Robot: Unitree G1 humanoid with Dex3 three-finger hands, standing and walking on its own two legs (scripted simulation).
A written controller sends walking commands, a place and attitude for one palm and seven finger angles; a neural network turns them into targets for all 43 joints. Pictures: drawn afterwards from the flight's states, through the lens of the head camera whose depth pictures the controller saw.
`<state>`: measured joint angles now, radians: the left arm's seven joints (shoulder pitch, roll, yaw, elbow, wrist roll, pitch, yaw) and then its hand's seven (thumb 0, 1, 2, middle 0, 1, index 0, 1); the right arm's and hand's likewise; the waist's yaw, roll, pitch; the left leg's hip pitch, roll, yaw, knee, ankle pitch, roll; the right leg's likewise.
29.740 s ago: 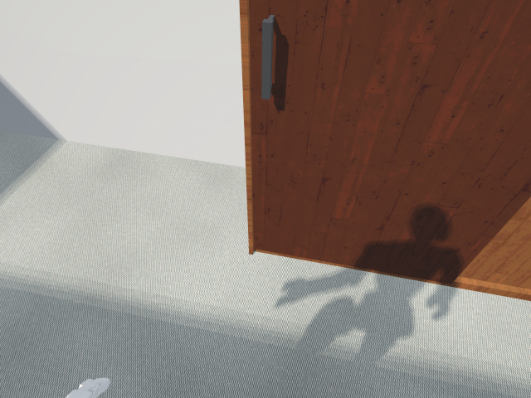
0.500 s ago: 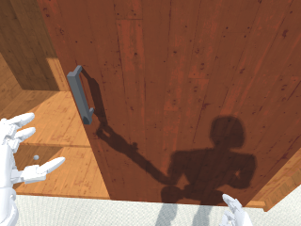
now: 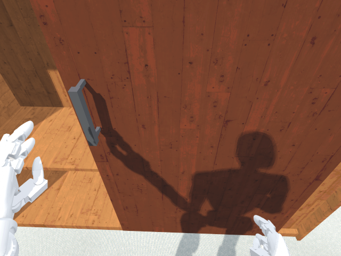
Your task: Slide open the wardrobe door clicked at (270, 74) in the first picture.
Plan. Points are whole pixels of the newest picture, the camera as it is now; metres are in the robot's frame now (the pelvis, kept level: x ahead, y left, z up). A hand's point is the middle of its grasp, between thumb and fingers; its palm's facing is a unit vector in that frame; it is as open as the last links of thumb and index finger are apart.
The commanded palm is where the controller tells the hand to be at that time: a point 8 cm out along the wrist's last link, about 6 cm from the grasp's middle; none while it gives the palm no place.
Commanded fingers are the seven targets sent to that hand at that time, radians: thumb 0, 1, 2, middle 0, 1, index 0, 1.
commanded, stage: draw the hand back to the body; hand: left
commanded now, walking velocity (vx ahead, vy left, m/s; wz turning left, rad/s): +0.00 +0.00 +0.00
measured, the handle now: (88, 114) +0.40 +0.28 +0.14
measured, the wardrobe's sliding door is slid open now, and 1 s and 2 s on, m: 0.67 0.67 0.67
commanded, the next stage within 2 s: step back with the hand held close in 0.18 s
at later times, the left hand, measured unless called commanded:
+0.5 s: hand (41, 182) +0.18 +0.26 +0.17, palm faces +0.43 -0.81 -0.40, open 7.4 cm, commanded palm +0.12 +0.29 +0.17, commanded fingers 0.00 0.90 0.90 -0.20 -0.30 -0.20 -0.30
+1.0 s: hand out of the picture +0.10 +0.32 +0.15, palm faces +0.45 -0.76 -0.47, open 7.4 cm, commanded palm +0.05 +0.34 +0.17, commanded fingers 0.00 0.90 0.90 -0.20 -0.30 -0.20 -0.30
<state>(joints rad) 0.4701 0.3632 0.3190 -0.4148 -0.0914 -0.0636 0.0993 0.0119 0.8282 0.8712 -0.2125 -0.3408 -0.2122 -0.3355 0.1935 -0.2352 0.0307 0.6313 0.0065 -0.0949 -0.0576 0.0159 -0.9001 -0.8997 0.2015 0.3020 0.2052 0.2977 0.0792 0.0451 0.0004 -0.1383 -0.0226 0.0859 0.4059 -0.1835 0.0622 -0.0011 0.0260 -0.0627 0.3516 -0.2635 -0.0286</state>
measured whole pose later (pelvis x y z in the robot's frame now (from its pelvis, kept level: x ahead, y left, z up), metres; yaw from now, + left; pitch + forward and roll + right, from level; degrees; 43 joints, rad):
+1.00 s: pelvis -0.08 +0.04 -0.01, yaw +2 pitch +1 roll -3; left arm 0.53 0.42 0.45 -0.52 -0.05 -0.22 0.12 0.01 0.89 0.90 -0.21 -0.31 -0.21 -0.30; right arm 0.19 -0.21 0.02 0.57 0.01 -0.07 -0.07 0.02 -0.90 -0.90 0.20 0.30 0.21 0.30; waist 0.04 0.01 0.03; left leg -0.43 -0.05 0.07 0.46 -0.06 0.12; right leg -0.23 0.04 0.03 0.50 -0.30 0.01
